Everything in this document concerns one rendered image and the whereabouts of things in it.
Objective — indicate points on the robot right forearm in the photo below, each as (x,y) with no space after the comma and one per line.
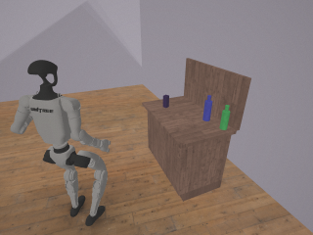
(89,140)

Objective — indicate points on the robot right upper arm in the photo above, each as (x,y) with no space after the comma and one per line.
(72,106)

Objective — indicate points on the robot left forearm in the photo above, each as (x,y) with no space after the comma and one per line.
(29,119)

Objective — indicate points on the table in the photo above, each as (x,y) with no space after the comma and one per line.
(192,152)

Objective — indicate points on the right robot hand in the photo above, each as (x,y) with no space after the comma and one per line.
(105,147)

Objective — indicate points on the robot left upper arm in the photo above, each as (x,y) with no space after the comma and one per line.
(22,114)

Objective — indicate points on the right robot foot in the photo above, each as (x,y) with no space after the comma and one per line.
(91,219)

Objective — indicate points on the robot right thigh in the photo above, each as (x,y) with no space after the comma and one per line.
(89,159)

